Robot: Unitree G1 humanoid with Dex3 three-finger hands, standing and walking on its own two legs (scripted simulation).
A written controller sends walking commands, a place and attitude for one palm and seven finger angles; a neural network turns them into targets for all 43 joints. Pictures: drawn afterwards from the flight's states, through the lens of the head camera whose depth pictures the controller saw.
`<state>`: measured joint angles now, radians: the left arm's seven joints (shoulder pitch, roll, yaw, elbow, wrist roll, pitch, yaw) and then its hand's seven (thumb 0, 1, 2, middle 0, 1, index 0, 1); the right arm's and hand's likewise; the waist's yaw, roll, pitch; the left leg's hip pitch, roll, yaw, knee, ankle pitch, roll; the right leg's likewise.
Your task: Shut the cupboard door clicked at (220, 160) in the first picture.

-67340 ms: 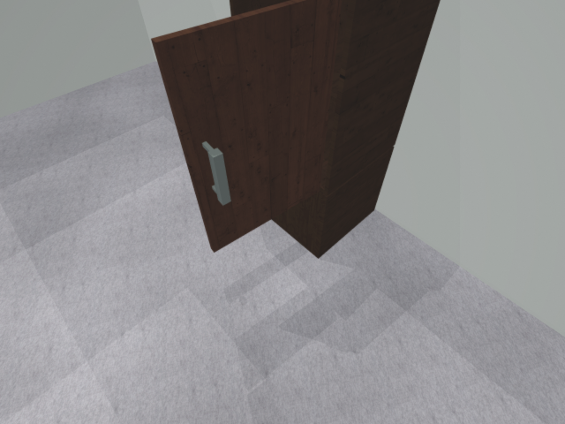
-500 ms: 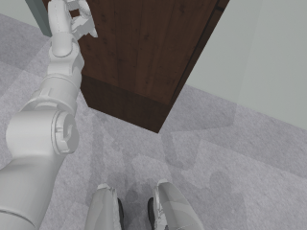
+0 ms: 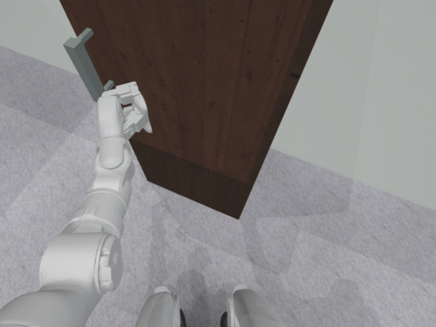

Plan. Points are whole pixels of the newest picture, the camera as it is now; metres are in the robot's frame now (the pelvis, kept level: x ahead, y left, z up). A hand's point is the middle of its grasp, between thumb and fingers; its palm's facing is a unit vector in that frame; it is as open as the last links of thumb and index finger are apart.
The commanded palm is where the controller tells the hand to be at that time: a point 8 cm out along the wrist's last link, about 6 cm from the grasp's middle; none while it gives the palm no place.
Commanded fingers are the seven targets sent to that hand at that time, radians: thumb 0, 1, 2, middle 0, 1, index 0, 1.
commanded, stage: pull the fist back off the door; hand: left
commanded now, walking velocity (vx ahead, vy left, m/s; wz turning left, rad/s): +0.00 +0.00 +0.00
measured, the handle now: (94, 67) +0.62 +0.20 +0.05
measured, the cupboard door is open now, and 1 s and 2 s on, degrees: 1 1 1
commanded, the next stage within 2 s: draw the hand back to the body in 0.18 s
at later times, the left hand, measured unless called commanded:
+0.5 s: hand (125, 133) +0.43 +0.12 +0.09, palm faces +0.09 -0.99 -0.06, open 3.1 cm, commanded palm +0.39 +0.17 +0.10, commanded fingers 0.00 0.90 0.90 -1.30 -1.50 -1.30 -1.50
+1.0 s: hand (15, 201) +0.29 +0.20 +0.17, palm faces +0.10 -0.97 -0.21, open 3.1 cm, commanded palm +0.26 +0.25 +0.19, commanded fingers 0.00 0.90 0.90 -0.86 -1.02 -0.86 -1.02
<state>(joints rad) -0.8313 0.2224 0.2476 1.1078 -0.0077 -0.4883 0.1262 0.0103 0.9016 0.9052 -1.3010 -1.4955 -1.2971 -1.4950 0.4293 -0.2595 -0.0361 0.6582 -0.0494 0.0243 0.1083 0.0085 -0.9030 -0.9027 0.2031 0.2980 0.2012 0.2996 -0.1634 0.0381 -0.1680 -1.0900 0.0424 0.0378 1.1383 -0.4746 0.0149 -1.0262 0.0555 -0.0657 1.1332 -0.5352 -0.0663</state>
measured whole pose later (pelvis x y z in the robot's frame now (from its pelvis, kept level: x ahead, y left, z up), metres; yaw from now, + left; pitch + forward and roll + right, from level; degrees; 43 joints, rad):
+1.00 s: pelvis +0.01 +0.03 +0.08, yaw +1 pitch +2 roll -1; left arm 0.07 0.27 0.02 0.08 -0.09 -0.12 0.05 0.01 0.89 0.90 -1.11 -1.28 -1.11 -1.28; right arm 0.19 -0.23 0.02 0.53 0.07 0.04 -0.07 0.01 -0.90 -0.90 0.20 0.30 0.20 0.30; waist 0.00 0.04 -0.07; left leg -0.37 -0.01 0.06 0.64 -0.31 0.05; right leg -0.31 0.02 -0.03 0.62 -0.35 -0.02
